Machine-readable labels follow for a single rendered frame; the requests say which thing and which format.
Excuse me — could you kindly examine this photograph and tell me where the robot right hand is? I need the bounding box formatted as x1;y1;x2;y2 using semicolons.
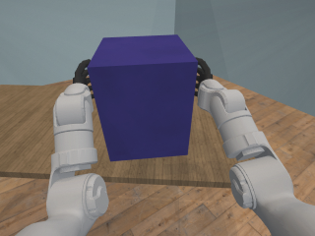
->
194;57;213;96

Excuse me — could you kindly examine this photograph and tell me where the robot left hand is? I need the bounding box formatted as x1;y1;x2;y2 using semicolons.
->
73;59;95;99

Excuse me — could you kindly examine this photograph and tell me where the right robot forearm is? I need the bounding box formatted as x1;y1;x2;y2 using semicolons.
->
197;79;294;193

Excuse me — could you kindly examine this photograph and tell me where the table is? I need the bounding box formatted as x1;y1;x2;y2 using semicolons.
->
0;85;255;189

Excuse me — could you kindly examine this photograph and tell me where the carton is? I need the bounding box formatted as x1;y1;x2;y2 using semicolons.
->
87;34;198;162

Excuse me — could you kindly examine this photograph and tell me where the left robot forearm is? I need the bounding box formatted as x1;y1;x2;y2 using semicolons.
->
46;83;98;213

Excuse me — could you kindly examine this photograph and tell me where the right robot upper arm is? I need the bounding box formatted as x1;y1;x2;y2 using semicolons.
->
229;155;315;236

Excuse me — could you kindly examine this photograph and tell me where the left robot upper arm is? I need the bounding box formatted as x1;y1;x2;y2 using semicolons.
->
15;173;109;236

